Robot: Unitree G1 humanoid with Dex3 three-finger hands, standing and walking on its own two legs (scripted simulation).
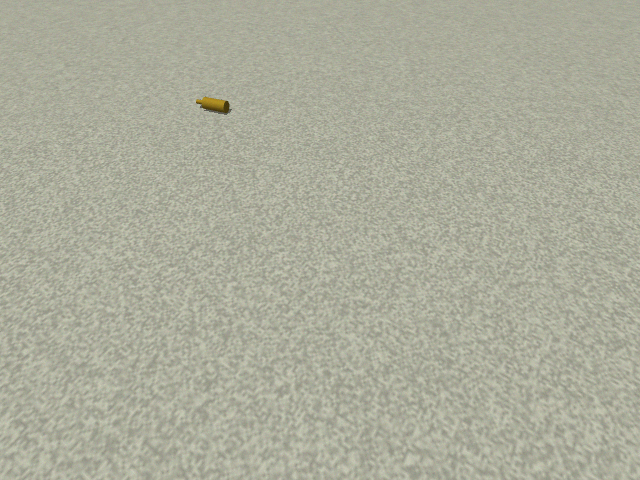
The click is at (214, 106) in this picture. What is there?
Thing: lying bottle
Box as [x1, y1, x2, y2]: [196, 97, 228, 112]
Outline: 196,100 196,102 201,103 204,108 226,112 228,110 228,102 224,100 204,97 201,100
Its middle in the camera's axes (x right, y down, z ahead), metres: -0.66 -0.80 +2.33
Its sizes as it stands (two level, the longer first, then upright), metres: 0.200 0.070 0.070
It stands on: the floor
